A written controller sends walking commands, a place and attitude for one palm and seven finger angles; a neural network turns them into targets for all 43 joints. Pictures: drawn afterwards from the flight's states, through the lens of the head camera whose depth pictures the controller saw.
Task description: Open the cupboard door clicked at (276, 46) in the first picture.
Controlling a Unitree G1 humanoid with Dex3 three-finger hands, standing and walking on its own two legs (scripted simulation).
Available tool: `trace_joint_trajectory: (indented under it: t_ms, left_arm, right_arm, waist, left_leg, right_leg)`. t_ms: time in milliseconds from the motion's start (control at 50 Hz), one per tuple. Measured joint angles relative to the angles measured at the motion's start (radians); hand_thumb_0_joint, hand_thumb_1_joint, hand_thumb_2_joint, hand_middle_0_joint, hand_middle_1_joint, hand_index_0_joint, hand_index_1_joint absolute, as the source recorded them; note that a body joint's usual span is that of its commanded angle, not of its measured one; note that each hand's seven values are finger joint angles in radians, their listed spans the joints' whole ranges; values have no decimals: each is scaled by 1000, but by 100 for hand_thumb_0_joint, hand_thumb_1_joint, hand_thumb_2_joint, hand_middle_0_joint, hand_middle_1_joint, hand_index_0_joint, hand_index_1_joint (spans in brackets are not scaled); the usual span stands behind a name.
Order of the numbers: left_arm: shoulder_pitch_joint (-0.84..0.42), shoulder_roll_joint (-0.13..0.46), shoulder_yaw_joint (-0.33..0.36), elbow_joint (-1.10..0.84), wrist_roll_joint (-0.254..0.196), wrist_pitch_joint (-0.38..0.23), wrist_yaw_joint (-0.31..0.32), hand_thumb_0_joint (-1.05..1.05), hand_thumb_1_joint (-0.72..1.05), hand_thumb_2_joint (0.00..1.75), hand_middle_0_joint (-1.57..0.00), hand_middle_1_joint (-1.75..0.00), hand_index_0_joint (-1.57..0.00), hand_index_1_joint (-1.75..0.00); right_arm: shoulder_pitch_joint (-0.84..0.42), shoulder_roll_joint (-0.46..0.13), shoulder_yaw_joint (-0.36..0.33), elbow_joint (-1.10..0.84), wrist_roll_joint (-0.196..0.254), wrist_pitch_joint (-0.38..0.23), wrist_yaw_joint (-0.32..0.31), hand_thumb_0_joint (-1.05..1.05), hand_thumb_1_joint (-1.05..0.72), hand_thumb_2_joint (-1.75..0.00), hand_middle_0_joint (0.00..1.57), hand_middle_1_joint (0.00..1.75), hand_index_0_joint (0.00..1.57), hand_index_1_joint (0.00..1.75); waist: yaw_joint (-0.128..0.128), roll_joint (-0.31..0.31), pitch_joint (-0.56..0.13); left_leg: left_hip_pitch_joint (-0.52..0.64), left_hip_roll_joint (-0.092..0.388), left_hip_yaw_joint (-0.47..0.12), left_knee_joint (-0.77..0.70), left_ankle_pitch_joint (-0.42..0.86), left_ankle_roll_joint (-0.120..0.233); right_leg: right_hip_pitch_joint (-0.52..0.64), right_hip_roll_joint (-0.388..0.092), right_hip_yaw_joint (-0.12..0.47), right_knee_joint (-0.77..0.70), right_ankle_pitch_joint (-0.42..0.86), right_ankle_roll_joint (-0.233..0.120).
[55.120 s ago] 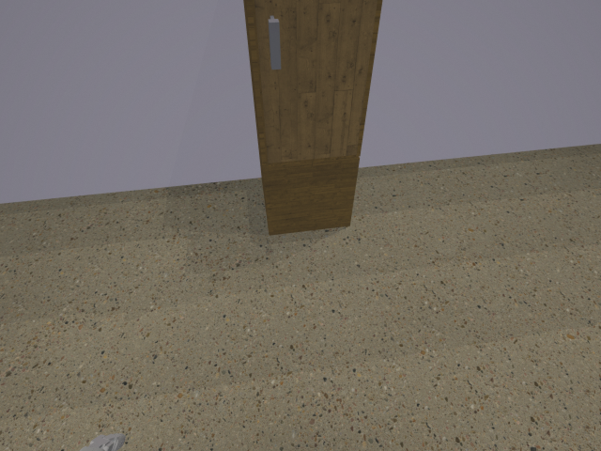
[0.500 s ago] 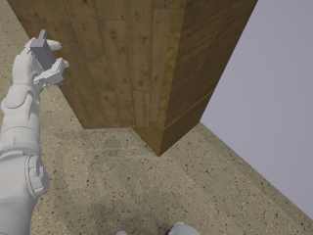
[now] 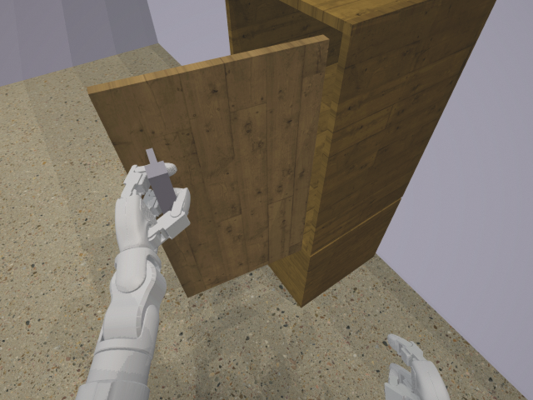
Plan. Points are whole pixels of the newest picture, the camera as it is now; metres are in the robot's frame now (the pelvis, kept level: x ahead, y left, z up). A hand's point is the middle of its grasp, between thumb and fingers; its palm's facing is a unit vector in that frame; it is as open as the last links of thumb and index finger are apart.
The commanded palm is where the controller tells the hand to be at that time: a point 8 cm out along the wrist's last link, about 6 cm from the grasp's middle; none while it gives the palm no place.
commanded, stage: pull the door open along its arc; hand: left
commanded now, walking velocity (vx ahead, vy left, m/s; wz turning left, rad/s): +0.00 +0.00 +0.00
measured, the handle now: (163, 188) +0.40 +0.18 +0.10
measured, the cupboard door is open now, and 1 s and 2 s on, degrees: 81 100 100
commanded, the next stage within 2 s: open thumb and fingers to let go in 0.42 s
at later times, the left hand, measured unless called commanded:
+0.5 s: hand (230, 252) +0.29 +0.07 +0.11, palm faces +0.42 -0.91 +0.01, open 6.7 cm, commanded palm +0.24 +0.10 +0.10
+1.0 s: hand (227, 253) +0.29 +0.07 +0.11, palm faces +0.38 -0.92 -0.01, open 12.0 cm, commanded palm +0.24 +0.10 +0.10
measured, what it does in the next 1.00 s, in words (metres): stands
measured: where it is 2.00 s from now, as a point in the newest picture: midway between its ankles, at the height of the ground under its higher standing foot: outside the picture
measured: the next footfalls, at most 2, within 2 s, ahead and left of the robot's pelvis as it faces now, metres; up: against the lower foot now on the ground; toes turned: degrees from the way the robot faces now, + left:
none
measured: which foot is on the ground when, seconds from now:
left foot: down 0.00-1.00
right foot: down 0.00-1.00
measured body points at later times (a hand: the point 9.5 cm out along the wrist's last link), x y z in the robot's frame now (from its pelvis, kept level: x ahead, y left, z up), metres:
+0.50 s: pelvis +0.00 -0.03 +0.00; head -0.01 -0.05 +0.45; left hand +0.26 +0.11 +0.11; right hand +0.17 -0.25 -0.09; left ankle -0.03 +0.10 -0.72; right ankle +0.01 -0.11 -0.72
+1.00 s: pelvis -0.01 -0.02 +0.00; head -0.02 -0.04 +0.45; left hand +0.26 +0.12 +0.11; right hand +0.19 -0.21 -0.08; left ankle -0.03 +0.10 -0.72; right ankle +0.01 -0.11 -0.72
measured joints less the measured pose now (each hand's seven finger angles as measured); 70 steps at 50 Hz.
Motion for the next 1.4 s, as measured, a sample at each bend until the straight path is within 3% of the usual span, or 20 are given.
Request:
trace_joint_trajectory:
  t_ms: [100,160,400,500,620,740,860,1000,1100,1240,1400]
  left_arm:
    - [17,-63,-85,-59,89,74,194,1,61,74,-32,-132,-34,-130]
    - [43,-86,-127,-93,129,112,267,1,62,75,-31,-130,-32,-131]
    - [270,-156,-302,-280,178,146,337,2,63,70,-29,-132,-32,-132]
    - [289,-168,-309,-308,205,161,386,1,65,71,-25,-131,-28,-130]
    - [269,-153,-332,-293,225,137,395,1,62,74,-28,-131,-29,-131]
    - [246,-147,-334,-270,208,133,360,1,51,73,-33,-131,-33,-131]
    - [240,-161,-342,-260,204,142,357,1,24,62,-33,-127,-34,-128]
    - [230,-162,-368,-254,227,161,382,0,-17,44,-30,-121,-30,-122]
    - [186,-166,-380,-225,236,169,408,0,-36,36,-28,-113,-28,-113]
    - [130,-175,-380,-183,240,178,431,-1,-47,32,-25,-89,-24,-89]
    - [103,-181,-369,-157,237,183,429,-1,-49,31,-35,-70,-33,-74]
  right_arm:
    - [-46,25,17,5,-26,24,-10,1,-91,-90,20,30,20,30]
    - [-53,34,24,8,-37,43,-17,1,-91,-90,20,30,20,30]
    - [-3,22,5,35,-54,75,-29,1,-91,-90,20,30,20,30]
    - [-2,18,-8,37,-60,71,-17,2,-91,-90,20,30,20,30]
    - [-21,15,-9,55,-66,73,-32,2,-91,-90,20,30,20,30]
    - [-46,23,-2,52,-62,78,-43,2,-91,-90,20,30,20,30]
    - [-58,42,8,39,-58,80,-41,1,-91,-90,20,30,20,30]
    - [-60,56,15,33,-57,86,-28,1,-91,-90,20,30,20,30]
    - [-63,51,17,46,-55,88,-27,1,-91,-90,20,30,20,30]
    - [-57,48,12,65,-55,91,-24,1,-91,-90,20,30,20,30]
    - [-46,44,6,76,-54,81,-16,1,-91,-90,20,30,20,30]
  waist:
    - [12,-4,17]
    - [12,-1,21]
    - [2,12,41]
    - [-5,12,46]
    - [9,3,58]
    - [22,8,55]
    - [28,9,49]
    - [27,3,47]
    - [25,2,59]
    - [27,-1,60]
    - [30,2,57]
  left_leg:
    - [30,-4,-18,-12,16,-9]
    - [51,-3,-27,-24,24,-15]
    - [142,9,-45,-58,29,-35]
    - [148,13,-50,-54,23,-41]
    - [137,10,-66,-48,22,-42]
    - [133,2,-68,-54,28,-38]
    - [138,-4,-63,-54,29,-31]
    - [132,-7,-56,-35,23,-24]
    - [120,-11,-58,-16,21,-18]
    - [99,-16,-53,-6,28,-13]
    - [84,-18,-52,5,33,-11]
  right_leg:
    - [33,-4,-18,-3,3,-10]
    - [55,-3,-27,-11,6,-17]
    - [148,10,-45,-39,1,-36]
    - [154,13,-50,-34,-8,-42]
    - [151,9,-65,-30,-14,-43]
    - [147,1,-67,-33,-11,-38]
    - [151,-4,-62,-34,-7,-32]
    - [147,-8,-55,-22,-7,-26]
    - [139,-13,-57,-10,-5,-21]
    - [118,-17,-52,-2,4,-17]
    - [104,-20,-51,6,10,-16]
